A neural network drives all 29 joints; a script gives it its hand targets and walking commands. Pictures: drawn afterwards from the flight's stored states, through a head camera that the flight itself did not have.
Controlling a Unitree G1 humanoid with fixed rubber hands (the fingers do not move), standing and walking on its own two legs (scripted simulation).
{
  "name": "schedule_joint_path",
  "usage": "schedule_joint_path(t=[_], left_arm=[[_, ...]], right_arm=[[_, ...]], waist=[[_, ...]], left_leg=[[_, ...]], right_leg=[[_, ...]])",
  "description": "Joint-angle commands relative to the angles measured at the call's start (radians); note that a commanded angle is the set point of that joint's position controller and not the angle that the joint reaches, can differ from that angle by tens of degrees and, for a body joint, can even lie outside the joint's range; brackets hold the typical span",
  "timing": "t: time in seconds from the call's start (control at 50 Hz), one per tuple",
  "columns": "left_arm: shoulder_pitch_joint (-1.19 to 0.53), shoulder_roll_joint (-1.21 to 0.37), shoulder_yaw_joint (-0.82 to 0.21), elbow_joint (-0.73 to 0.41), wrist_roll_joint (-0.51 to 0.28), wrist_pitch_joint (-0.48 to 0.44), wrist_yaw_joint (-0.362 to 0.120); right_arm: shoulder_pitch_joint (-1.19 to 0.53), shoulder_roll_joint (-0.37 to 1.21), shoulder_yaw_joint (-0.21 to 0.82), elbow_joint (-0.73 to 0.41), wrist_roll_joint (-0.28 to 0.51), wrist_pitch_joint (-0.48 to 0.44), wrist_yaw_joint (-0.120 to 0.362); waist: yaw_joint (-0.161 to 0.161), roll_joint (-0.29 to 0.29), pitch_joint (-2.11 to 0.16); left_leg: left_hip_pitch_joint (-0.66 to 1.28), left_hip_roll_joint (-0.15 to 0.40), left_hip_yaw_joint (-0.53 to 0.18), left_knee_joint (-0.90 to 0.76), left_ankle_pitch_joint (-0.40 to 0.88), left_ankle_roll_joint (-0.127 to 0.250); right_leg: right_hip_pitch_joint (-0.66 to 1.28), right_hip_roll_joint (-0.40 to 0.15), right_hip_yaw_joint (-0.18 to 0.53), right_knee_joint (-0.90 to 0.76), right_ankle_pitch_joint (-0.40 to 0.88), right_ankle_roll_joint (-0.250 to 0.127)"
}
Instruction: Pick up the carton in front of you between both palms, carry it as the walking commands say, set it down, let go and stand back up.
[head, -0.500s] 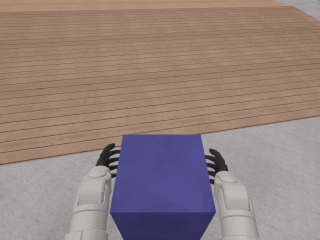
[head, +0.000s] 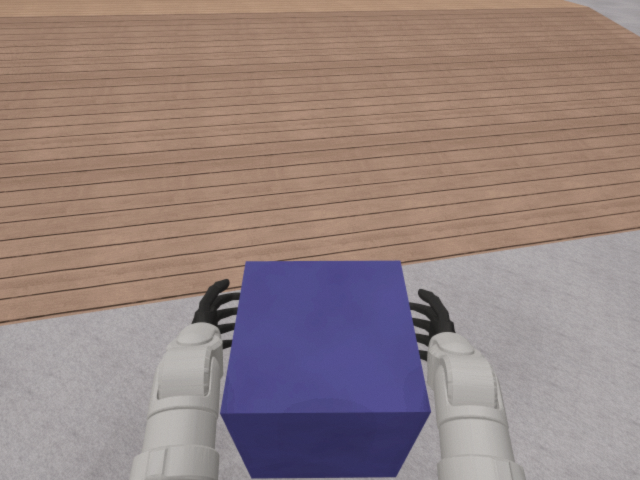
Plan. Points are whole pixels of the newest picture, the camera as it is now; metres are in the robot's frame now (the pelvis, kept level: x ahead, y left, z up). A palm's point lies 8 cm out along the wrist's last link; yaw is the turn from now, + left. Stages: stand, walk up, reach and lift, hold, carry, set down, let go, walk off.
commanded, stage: carry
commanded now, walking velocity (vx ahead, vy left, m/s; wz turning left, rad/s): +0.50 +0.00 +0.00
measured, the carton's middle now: (323, 373) +0.29 +0.00 -0.02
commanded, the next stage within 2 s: none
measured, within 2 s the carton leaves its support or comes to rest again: neither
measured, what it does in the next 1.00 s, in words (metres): walks ahead: right foot, then left foot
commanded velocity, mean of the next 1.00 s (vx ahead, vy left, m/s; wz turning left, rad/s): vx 0.50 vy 0.00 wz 0.00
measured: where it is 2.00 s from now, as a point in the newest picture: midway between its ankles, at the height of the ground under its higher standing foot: (299, 287)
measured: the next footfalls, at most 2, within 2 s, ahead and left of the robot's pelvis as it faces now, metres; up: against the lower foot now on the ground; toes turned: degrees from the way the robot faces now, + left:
right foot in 0.42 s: +0.21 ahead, -0.09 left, +0.00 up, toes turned -8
left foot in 0.78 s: +0.49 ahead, +0.15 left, +0.00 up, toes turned +15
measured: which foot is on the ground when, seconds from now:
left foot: down 0.00-0.44, up 0.46-0.76, down 0.78-1.00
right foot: down 0.00-0.18, up 0.20-0.40, down 0.42-0.80, up 0.82-1.00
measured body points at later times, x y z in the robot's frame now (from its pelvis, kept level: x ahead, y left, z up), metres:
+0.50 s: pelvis +0.16 +0.00 -0.01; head +0.14 +0.00 +0.44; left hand +0.44 +0.16 +0.07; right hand +0.44 -0.14 +0.07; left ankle +0.04 +0.10 -0.70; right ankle +0.17 -0.08 -0.74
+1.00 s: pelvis +0.46 +0.08 +0.00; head +0.48 +0.09 +0.45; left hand +0.75 +0.23 +0.07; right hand +0.74 -0.07 +0.07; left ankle +0.45 +0.14 -0.74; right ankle +0.44 -0.06 -0.66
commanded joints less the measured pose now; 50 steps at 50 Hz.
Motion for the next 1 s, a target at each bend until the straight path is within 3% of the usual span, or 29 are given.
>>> schedule_joint_path(t=[0.0, 0.02, 0.08, 0.14, 0.16, 0.18, 0.2, 0.22, 0.26, 0.3, 0.34, 0.38, 0.4, 0.42, 0.44, 0.46, 0.5, 0.52, 0.6, 0.7, 0.74, 0.76, 0.78, 0.8, 0.82, 0.84, 0.88, 0.92, 0.98], left_arm=[[-0.486, -0.89, -0.573, -0.03, -0.274, 0.0, -0.226], [-0.495, -0.895, -0.589, -0.055, -0.283, 0.005, -0.22], [-0.461, -0.884, -0.645, -0.133, -0.314, 0.04, -0.193], [-0.462, -0.849, -0.718, -0.236, -0.366, 0.114, -0.167], [-0.487, -0.844, -0.75, -0.276, -0.394, 0.145, -0.163], [-0.501, -0.84, -0.785, -0.305, -0.425, 0.179, -0.161], [-0.512, -0.824, -0.806, -0.318, -0.456, 0.214, -0.16], [-0.513, -0.83, -0.829, -0.344, -0.496, 0.243, -0.159], [-0.483, -0.85, -0.857, -0.382, -0.551, 0.29, -0.157], [-0.452, -0.866, -0.872, -0.43, -0.584, 0.33, -0.153], [-0.402, -0.868, -0.871, -0.469, -0.591, 0.367, -0.147], [-0.335, -0.865, -0.855, -0.497, -0.573, 0.398, -0.142], [-0.305, -0.861, -0.846, -0.51, -0.561, 0.414, -0.139], [-0.264, -0.843, -0.834, -0.519, -0.541, 0.427, -0.135], [-0.245, -0.821, -0.82, -0.523, -0.515, 0.432, -0.129], [-0.254, -0.843, -0.828, -0.552, -0.513, 0.442, -0.125], [-0.322, -0.88, -0.843, -0.615, -0.547, 0.456, -0.125], [-0.349, -0.879, -0.851, -0.633, -0.561, 0.463, -0.124], [-0.343, -0.849, -0.861, -0.639, -0.599, 0.487, -0.134], [-0.313, -0.82, -0.852, -0.603, -0.598, 0.505, -0.15], [-0.327, -0.815, -0.855, -0.61, -0.599, 0.51, -0.154], [-0.326, -0.808, -0.855, -0.61, -0.596, 0.512, -0.155], [-0.33, -0.796, -0.853, -0.615, -0.595, 0.515, -0.156], [-0.363, -0.816, -0.865, -0.636, -0.604, 0.521, -0.158], [-0.367, -0.828, -0.869, -0.619, -0.606, 0.517, -0.163], [-0.377, -0.859, -0.874, -0.619, -0.61, 0.508, -0.168], [-0.381, -0.895, -0.881, -0.634, -0.605, 0.482, -0.171], [-0.37, -0.919, -0.892, -0.639, -0.595, 0.461, -0.162], [-0.292, -0.904, -0.887, -0.623, -0.559, 0.439, -0.142]], right_arm=[[-0.573, 0.901, 0.577, -0.085, 0.296, -0.033, 0.224], [-0.579, 0.903, 0.593, -0.109, 0.309, -0.029, 0.223], [-0.586, 0.895, 0.667, -0.189, 0.358, 0.004, 0.212], [-0.598, 0.89, 0.741, -0.271, 0.434, 0.076, 0.2], [-0.581, 0.873, 0.752, -0.288, 0.446, 0.106, 0.192], [-0.546, 0.851, 0.756, -0.299, 0.454, 0.137, 0.181], [-0.522, 0.825, 0.751, -0.313, 0.454, 0.17, 0.168], [-0.513, 0.802, 0.756, -0.354, 0.463, 0.2, 0.154], [-0.509, 0.796, 0.786, -0.437, 0.497, 0.253, 0.135], [-0.49, 0.813, 0.812, -0.515, 0.532, 0.296, 0.132], [-0.448, 0.822, 0.827, -0.565, 0.551, 0.337, 0.136], [-0.398, 0.827, 0.834, -0.59, 0.56, 0.372, 0.144], [-0.381, 0.824, 0.837, -0.597, 0.568, 0.387, 0.149], [-0.379, 0.822, 0.837, -0.612, 0.575, 0.404, 0.155], [-0.406, 0.819, 0.842, -0.642, 0.588, 0.423, 0.163], [-0.42, 0.834, 0.847, -0.644, 0.598, 0.434, 0.17], [-0.448, 0.843, 0.852, -0.66, 0.621, 0.442, 0.176], [-0.452, 0.846, 0.85, -0.659, 0.628, 0.446, 0.175], [-0.392, 0.842, 0.824, -0.64, 0.598, 0.456, 0.152], [-0.357, 0.824, 0.802, -0.614, 0.558, 0.467, 0.137], [-0.353, 0.825, 0.794, -0.607, 0.552, 0.47, 0.138], [-0.34, 0.825, 0.788, -0.598, 0.548, 0.47, 0.139], [-0.332, 0.821, 0.781, -0.597, 0.539, 0.47, 0.141], [-0.336, 0.822, 0.781, -0.572, 0.534, 0.464, 0.142], [-0.332, 0.848, 0.788, -0.58, 0.545, 0.458, 0.142], [-0.353, 0.88, 0.799, -0.609, 0.554, 0.448, 0.143], [-0.405, 0.935, 0.828, -0.651, 0.573, 0.426, 0.149], [-0.429, 0.94, 0.845, -0.673, 0.592, 0.41, 0.154], [-0.395, 0.908, 0.866, -0.685, 0.612, 0.405, 0.164]], waist=[[0.003, -0.037, -0.203], [0.004, -0.051, -0.19], [0.009, -0.14, -0.268], [0.005, -0.096, -0.299], [-0.003, 0.026, -0.281], [-0.02, 0.216, -0.259], [-0.028, 0.258, -0.189], [-0.03, 0.205, -0.176], [-0.029, 0.129, -0.253], [-0.03, 0.156, -0.307], [-0.03, 0.169, -0.324], [-0.013, 0.108, -0.346], [-0.001, 0.064, -0.38], [0.023, -0.109, -0.415], [0.029, -0.301, -0.381], [0.029, -0.215, -0.339], [0.025, -0.064, -0.312], [0.023, -0.045, -0.304], [0.015, -0.113, -0.289], [0.022, -0.168, -0.229], [0.006, -0.128, -0.26], [-0.006, -0.09, -0.318], [-0.028, 0.04, -0.37], [-0.025, 0.295, -0.433], [-0.023, 0.241, -0.403], [-0.027, 0.177, -0.394], [-0.019, 0.029, -0.393], [-0.015, 0.059, -0.396], [-0.017, 0.097, -0.372]], left_leg=[[-0.191, 0.079, -0.017, -0.045, -0.387, 0.021], [-0.242, 0.066, -0.002, -0.011, -0.438, 0.017], [-0.26, 0.009, 0.129, 0.172, -0.178, -0.002], [-0.083, 0.028, 0.123, -0.019, -0.204, 0.022], [-0.033, 0.133, -0.041, -0.103, -0.321, 0.055], [0.05, 0.282, -0.282, -0.211, -0.424, 0.118], [0.122, 0.366, -0.417, -0.24, -0.342, 0.182], [0.145, 0.379, -0.424, -0.226, -0.195, 0.217], [0.188, 0.343, -0.276, -0.186, 0.004, 0.2], [0.179, 0.282, -0.136, -0.154, 0.123, 0.153], [0.128, 0.252, -0.052, -0.121, 0.126, 0.135], [-0.073, 0.209, 0.057, 0.0, 0.089, 0.099], [-0.24, 0.186, 0.1, 0.113, 0.076, 0.068], [-0.431, 0.119, 0.178, 0.356, -0.06, 0.023], [-0.697, 0.035, 0.219, 0.543, -0.265, 0.004], [-0.757, 0.088, 0.134, 0.649, -0.304, 0.016], [-0.769, 0.154, 0.116, 0.682, -0.244, 0.019], [-0.742, 0.172, 0.118, 0.607, -0.201, 0.013], [-0.567, 0.116, 0.218, 0.332, -0.051, -0.012], [-0.37, 0.064, 0.314, 0.12, 0.119, 0.012], [-0.15, 0.013, 0.385, 0.063, 0.113, 0.027], [0.04, 0.021, 0.373, 0.066, 0.066, 0.036], [0.191, 0.203, 0.088, -0.031, -0.142, 0.074], [0.369, 0.467, -0.39, -0.172, -0.242, 0.211], [0.342, 0.495, -0.454, -0.214, -0.135, 0.243], [0.303, 0.458, -0.35, -0.187, 0.02, 0.236], [0.217, 0.407, -0.164, -0.169, 0.156, 0.181], [0.156, 0.365, -0.041, -0.198, 0.146, 0.141], [0.185, 0.33, 0.06, -0.221, 0.22, 0.146]], right_leg=[[-0.067, -0.131, 0.073, -0.089, -0.473, -0.026], [-0.081, -0.145, 0.1, -0.104, -0.55, -0.038], [-0.052, -0.236, 0.212, -0.155, -0.454, -0.1], [-0.193, -0.181, 0.074, -0.065, -0.447, -0.083], [-0.286, -0.115, -0.022, 0.087, -0.409, -0.048], [-0.438, -0.043, -0.138, 0.314, -0.315, -0.013], [-0.609, -0.042, -0.169, 0.344, -0.319, -0.005], [-0.644, -0.07, -0.14, 0.36, -0.329, -0.008], [-0.59, -0.066, -0.145, 0.281, -0.287, -0.006], [-0.485, -0.026, -0.201, 0.203, -0.176, 0.006], [-0.368, -0.004, -0.249, 0.103, -0.118, 0.008], [-0.046, 0.002, -0.287, -0.035, 0.001, 0.002], [0.177, -0.066, -0.221, -0.038, -0.015, -0.019], [0.33, -0.271, 0.079, -0.138, -0.227, -0.083], [0.423, -0.482, 0.424, -0.184, -0.228, -0.21], [0.383, -0.517, 0.46, -0.178, -0.142, -0.266], [0.296, -0.453, 0.293, -0.185, -0.016, -0.222], [0.257, -0.419, 0.205, -0.214, -0.027, -0.19], [0.159, -0.305, -0.061, -0.224, 0.086, -0.139], [0.077, -0.281, -0.173, -0.171, 0.187, -0.092], [0.008, -0.24, -0.263, 0.01, 0.308, -0.055], [-0.074, -0.201, -0.309, 0.179, 0.331, -0.029], [-0.236, -0.158, -0.308, 0.427, 0.147, 0.012], [-0.515, -0.034, -0.258, 0.717, -0.234, 0.045], [-0.62, -0.068, -0.125, 0.849, -0.304, 0.014], [-0.641, -0.114, -0.091, 0.899, -0.261, -0.014], [-0.615, -0.174, -0.065, 0.833, -0.142, -0.028], [-0.557, -0.171, -0.089, 0.724, -0.079, -0.023], [-0.588, -0.146, -0.15, 0.571, -0.032, -0.006]])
